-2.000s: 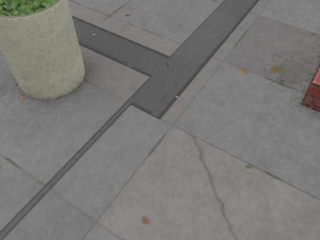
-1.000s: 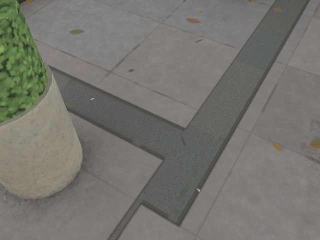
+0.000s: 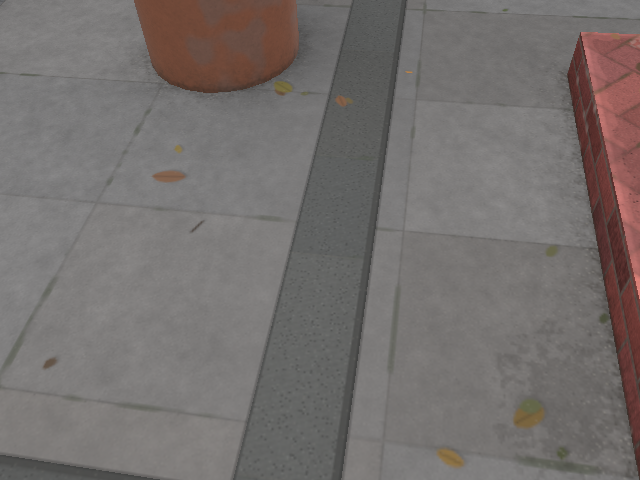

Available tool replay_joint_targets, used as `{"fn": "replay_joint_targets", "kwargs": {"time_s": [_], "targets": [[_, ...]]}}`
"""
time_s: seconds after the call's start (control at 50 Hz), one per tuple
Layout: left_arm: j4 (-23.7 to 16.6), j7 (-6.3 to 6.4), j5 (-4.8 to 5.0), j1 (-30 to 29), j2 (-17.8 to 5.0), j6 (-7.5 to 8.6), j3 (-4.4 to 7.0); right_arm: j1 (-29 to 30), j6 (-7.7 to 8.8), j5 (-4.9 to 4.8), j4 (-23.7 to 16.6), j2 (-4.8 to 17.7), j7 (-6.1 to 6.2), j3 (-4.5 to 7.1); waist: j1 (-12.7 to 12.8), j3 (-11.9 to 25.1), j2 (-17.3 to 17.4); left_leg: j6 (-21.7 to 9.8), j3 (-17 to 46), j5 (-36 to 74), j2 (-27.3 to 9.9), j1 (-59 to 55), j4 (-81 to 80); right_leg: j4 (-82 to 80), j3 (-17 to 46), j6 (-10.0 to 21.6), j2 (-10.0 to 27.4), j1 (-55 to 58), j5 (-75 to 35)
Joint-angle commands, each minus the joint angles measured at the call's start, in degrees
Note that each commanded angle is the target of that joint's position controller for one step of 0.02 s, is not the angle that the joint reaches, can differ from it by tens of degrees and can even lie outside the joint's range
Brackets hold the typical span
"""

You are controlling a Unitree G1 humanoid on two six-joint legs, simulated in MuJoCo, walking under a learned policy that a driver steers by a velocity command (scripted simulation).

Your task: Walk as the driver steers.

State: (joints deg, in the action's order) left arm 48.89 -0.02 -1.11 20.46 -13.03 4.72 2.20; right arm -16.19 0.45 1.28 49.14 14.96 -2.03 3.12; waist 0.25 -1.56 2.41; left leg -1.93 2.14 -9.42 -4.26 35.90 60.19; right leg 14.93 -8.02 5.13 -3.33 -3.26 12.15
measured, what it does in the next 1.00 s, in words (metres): walks ahead, turning left: left foot, then right foot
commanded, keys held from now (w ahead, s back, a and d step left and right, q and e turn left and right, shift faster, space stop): w+q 0.70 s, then w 0.30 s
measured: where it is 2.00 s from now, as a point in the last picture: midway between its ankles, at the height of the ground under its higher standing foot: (237, 371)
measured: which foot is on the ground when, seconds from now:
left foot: up 0.00-0.26, down 0.28-0.82, up 0.84-1.00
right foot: down 0.00-0.26, up 0.28-0.78, down 0.80-1.00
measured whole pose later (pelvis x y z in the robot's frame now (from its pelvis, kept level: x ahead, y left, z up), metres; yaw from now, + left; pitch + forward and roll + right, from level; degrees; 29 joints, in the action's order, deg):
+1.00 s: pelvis +0.54 +0.10 +0.00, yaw +30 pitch +0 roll +0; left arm 46.9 -0.4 -1.3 16.8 -14.4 4.5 2.1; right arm -16.0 2.0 2.2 46.3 16.8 -1.5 2.9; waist 0.2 -1.4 2.7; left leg -3.4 4.3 -18.5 2.0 26.0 62.1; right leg 22.4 -2.5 3.3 -2.5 -12.5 10.4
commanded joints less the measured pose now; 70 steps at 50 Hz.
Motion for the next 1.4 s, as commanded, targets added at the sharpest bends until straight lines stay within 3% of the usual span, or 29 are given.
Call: {"fn": "replay_joint_targets", "kwargs": {"time_s": [0.02, 0.16, 0.22, 0.26, 0.28, 0.3, 0.32, 0.34, 0.38, 0.42, 0.48, 0.7, 0.74, 0.78, 0.8, 0.82, 0.84, 0.86, 0.88, 0.94, 1.02, 1.18, 1.24, 1.28, 1.3, 1.32, 1.34, 1.36, 1.4], "targets": [[-1.96, 0.37, 0.1, 0.19, -5.49, 1.28, 1.1, 2.69, 0.35, 0.2, -3.28, 1.86, -0.42, 0.45, -0.17, -3.29, -6.09, 0.31, -0.09, 6.27, -0.62, 4.5, -4.63, -8.2, 4.74, 3.33, 15.31, -0.83, -19.44], [1.95, 1.58, -0.11, 5.2, -7.05, 0.72, 1.17, 13.84, 0.8, 0.68, -8.01, 0.59, -1.69, -0.83, 2.38, -5.21, -5.69, -2.98, -8.22, 7.24, 1.64, 1.76, -22.19, -4.3, -2.05, 1.9, 17.37, 7.98, -33.41], [2.43, 2.24, -0.37, 3.92, -9.53, -0.03, 1.59, 9.52, 0.61, 0.77, -7.55, 1.98, -1.11, -0.16, -0.45, -1.15, -7.8, -6.61, -11.75, -1.2, 6.77, -6.69, -23.8, 6.93, -4.82, 0.89, 17.98, 11.33, -58.0], [2.03, 2.31, -0.49, 2.67, -11.19, -1.02, 1.99, -1.73, 1.18, 1.15, -4.61, 4.54, -0.41, 1.32, -5.6, 5.64, -7.36, -9.88, -10.82, -4.67, 10.17, -20.81, -27.91, 25.71, -5.57, 0.78, 17.75, 7.63, -57.6], [0.69, 2.04, -0.24, 1.42, -10.95, -1.0, 1.87, -10.4, 1.45, 1.89, -2.33, 8.46, 0.38, 2.94, -9.97, 10.4, -3.1, -13.02, -2.1, -6.88, 5.23, -34.52, -32.49, 41.99, -6.09, -0.7, 15.8, -3.03, -41.94], [-3.03, 0.7, 0.35, 3.99, -3.83, -0.56, 0.47, -9.36, 1.11, 1.58, -2.94, 15.33, 1.2, 4.79, -5.37, 14.12, 11.04, -21.98, 28.14, -5.04, -12.63, -51.47, -35.47, 64.23, -4.6, -4.08, 3.88, -28.85, 12.75], [-5.01, 0.42, -0.16, -2.36, -8.03, 0.06, 1.25, -10.07, 0.63, -0.88, -3.38, 15.21, 1.05, 4.88, -7.91, 17.08, 3.99, -24.69, 41.53, -2.96, -15.04, -53.25, -42.43, 70.64, 9.17, -4.13, 0.92, -36.99, 17.11], [-6.54, 0.15, 0.31, -5.89, -7.54, 0.89, 0.91, -6.85, 0.46, -1.04, -3.0, 13.35, 1.59, 4.43, -6.24, 8.71, 0.82, -22.55, 32.27, -0.11, -14.21, -47.29, -43.62, 67.89, 11.33, -3.63, 5.01, -40.88, 11.1], [-5.85, 0.25, -0.08, -5.23, -7.32, 1.11, 0.81, -1.99, 0.9, -0.98, -3.23, 8.26, 1.91, 3.06, -1.45, 1.21, -4.87, -17.37, 21.82, 10.82, -8.88, -33.86, -45.37, 57.86, 10.54, -4.13, 8.45, -35.23, 6.61], [-5.59, 0.0, -1.59, -2.95, -6.56, -1.19, 0.64, -0.08, 1.82, -1.36, -3.66, 6.56, 1.95, 2.25, 1.25, 1.68, -3.38, -15.82, 16.06, 17.36, -5.1, -27.89, -46.64, 52.98, 10.43, -5.84, 9.19, -29.38, 6.6], [-6.95, -0.53, -1.78, -5.26, -5.41, -2.9, 0.37, -2.13, 2.91, -1.37, -3.2, 8.84, 1.66, 2.75, 1.35, 1.41, -2.13, -15.13, 13.14, 19.36, -2.22, -25.21, -47.94, 46.57, 8.55, -7.64, 9.08, -30.01, 3.29], [-14.43, -1.21, -0.57, -25.04, -6.47, -1.79, -0.42, -11.23, 2.37, -0.4, -2.76, 10.3, 2.47, 3.24, -5.85, -0.47, 1.79, -10.98, 18.56, 22.56, -2.25, -35.91, -42.37, 21.47, 9.03, -7.32, 5.03, -33.78, -8.9], [-13.56, -1.14, -0.51, -21.06, -7.5, -1.28, -0.17, -8.87, 2.59, -0.28, -3.38, 10.73, 2.88, 3.23, -3.43, 0.06, 2.55, -9.02, 18.95, 24.56, -3.11, -34.82, -40.54, 16.92, 9.14, -5.56, 4.22, -26.09, -7.11], [-10.01, -0.3, -0.64, -10.22, -9.44, -0.55, 0.91, -6.85, 3.12, -0.42, -3.4, 10.98, 2.58, 3.05, 1.61, 4.12, 1.22, -6.66, 16.9, 34.41, -0.95, -32.4, -30.57, 12.7, 7.34, -3.1, 1.52, -10.66, -4.89], [-8.34, 0.37, -1.34, -2.86, -11.37, 0.2, 1.64, -7.13, 3.56, -0.76, -3.24, 9.52, 2.14, 2.53, 5.07, 8.88, -1.74, -5.38, 13.83, 30.13, 2.45, -28.14, -19.28, 10.97, 10.55, -1.07, 5.42, 0.52, -3.99], [-8.35, 1.21, -2.61, 4.61, -16.11, 0.34, 2.65, -10.31, 3.93, -1.98, -5.02, 4.57, 1.9, 1.2, 6.08, 17.53, -10.1, -3.42, 8.68, 9.31, 7.3, -17.51, -1.99, 8.9, 29.83, 3.26, 20.26, 14.52, 7.45], [-6.88, 0.78, -1.7, 3.72, -18.16, -0.65, 3.59, -15.48, 3.7, -1.81, -4.92, 4.99, 1.9, 1.2, 2.35, 19.53, -21.24, -2.53, 4.81, -20.39, 13.39, -6.03, 8.27, 0.29, 53.57, 8.97, 27.82, 17.31, 10.01], [-8.07, 0.29, -0.83, -1.67, -12.84, -1.15, 2.69, -13.03, 2.97, -0.07, -3.26, 7.57, 2.28, 1.4, 0.81, 9.64, -9.85, -2.84, 6.57, -16.74, 8.93, -1.37, 12.54, -0.28, 49.41, 8.84, 26.16, 9.52, 16.1], [-8.41, -0.04, -0.38, -4.8, -8.93, -1.05, 1.81, -7.87, 2.89, 0.42, -3.73, 7.33, 1.71, 1.24, 1.18, 4.06, -3.84, -2.69, 6.19, -12.42, 7.2, -1.73, 11.09, -0.81, 40.59, 8.03, 23.14, 2.77, 13.92], [-5.82, -0.11, -0.4, -4.72, -7.05, -0.01, 1.07, -5.18, 2.0, 1.06, -4.52, 5.41, 0.57, 0.63, -0.83, 0.51, -7.38, -1.75, 4.58, -9.15, 4.18, -5.16, 4.19, -3.46, 25.49, 5.07, 16.37, -4.95, -2.59], [-2.9, -0.64, 0.48, -0.93, -7.91, 1.45, 1.4, -0.91, 1.47, 1.3, -5.64, 4.65, -0.01, 0.07, -0.96, 0.53, -7.77, -0.3, 2.24, -5.58, 3.0, -1.37, -0.59, -5.66, 19.62, 6.69, 15.72, -3.19, -12.77], [1.6, -0.87, 0.68, 5.85, -8.85, 0.71, 1.58, 15.9, 2.18, 0.48, -10.29, 2.2, -0.5, -2.11, 2.94, -1.85, -7.29, 1.02, -4.95, 5.45, 1.88, -6.18, -23.77, -5.35, 13.25, 5.16, 13.66, -2.57, -20.23], [2.61, -0.46, 0.36, 6.05, -9.87, 0.08, 1.79, 15.36, 2.85, 0.49, -10.33, 3.08, 0.27, -1.84, 1.78, -1.98, -7.04, -0.12, -4.48, 2.65, 3.32, -9.96, -27.76, -0.32, 15.69, 4.42, 15.23, 0.08, -27.89], [3.2, -0.1, 0.96, 5.39, -9.62, -0.32, 1.68, 5.79, 4.21, 1.38, -6.86, 4.13, 1.37, -1.19, -2.43, 2.28, -4.98, -1.65, -4.72, 6.58, 5.57, -22.54, -35.54, 11.99, 14.04, 1.83, 11.73, 0.23, -38.51], [2.41, -0.02, 1.67, 5.01, -8.42, -0.05, 1.31, -1.27, 5.1, 2.46, -5.08, 6.93, 2.18, -0.32, -5.09, 7.8, -3.15, -3.08, -0.54, 13.64, 0.21, -35.08, -35.39, 21.88, 12.63, 0.14, 8.8, -6.17, -30.46], [-0.35, 0.33, 2.04, 6.48, -4.25, 0.1, 0.36, -8.48, 5.23, 3.51, -5.16, 12.45, 2.91, 0.8, -6.22, 16.52, 6.72, -6.75, 14.5, 36.03, -17.83, -50.46, -31.19, 39.27, 8.44, -1.68, 3.58, -18.72, -0.01], [0.05, 1.36, 2.87, 10.75, -5.02, -1.07, 1.02, -7.49, 3.78, 0.67, -5.39, 14.44, 2.83, 1.9, -4.95, 23.08, 12.88, -13.57, 24.82, 47.18, -24.75, -52.14, -33.58, 52.45, 7.92, -2.25, -2.13, -25.57, 23.22], [1.25, 1.77, 1.37, 8.71, -8.32, -2.35, 2.1, -4.67, 3.14, -0.73, -6.17, 9.68, 2.6, 0.91, -3.65, 17.49, 3.49, -12.63, 18.05, 45.16, -21.08, -46.04, -34.45, 55.29, 11.38, -2.03, 1.68, -27.2, 21.55], [0.88, 0.93, 0.79, 4.76, -5.8, -3.46, 2.15, 2.47, 3.16, -0.43, -6.77, 3.73, 2.93, -0.86, -0.45, 6.34, 2.79, -9.39, 7.63, 40.45, -15.46, -33.86, -39.21, 52.5, 10.57, -3.09, 4.82, -27.51, 15.56]]}}
Velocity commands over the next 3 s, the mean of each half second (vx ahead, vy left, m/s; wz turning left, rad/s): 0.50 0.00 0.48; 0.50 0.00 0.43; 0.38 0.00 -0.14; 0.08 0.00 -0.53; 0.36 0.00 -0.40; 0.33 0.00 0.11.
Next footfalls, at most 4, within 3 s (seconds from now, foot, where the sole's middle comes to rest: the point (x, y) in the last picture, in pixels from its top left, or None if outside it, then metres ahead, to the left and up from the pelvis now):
0.28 left None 0.29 0.11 -0.78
0.80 right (326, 420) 0.63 0.05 -0.78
1.30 left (195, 376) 0.74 0.36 -0.78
1.78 right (281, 344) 0.83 0.16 -0.78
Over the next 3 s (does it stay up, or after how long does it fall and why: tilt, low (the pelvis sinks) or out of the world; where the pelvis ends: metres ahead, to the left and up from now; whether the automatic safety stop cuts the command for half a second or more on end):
stays up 1.05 0.18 0.00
